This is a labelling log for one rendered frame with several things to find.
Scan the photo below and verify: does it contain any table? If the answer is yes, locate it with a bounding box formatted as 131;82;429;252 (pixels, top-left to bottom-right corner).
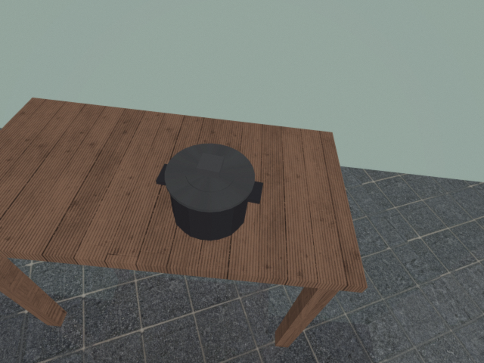
0;98;368;347

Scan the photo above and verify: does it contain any knob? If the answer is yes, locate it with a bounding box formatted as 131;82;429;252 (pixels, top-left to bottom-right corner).
197;153;224;178

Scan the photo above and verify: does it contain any pot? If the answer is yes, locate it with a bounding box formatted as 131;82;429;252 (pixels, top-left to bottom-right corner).
156;164;263;240

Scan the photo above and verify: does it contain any lid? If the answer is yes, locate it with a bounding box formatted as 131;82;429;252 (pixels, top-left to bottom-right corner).
165;144;255;213

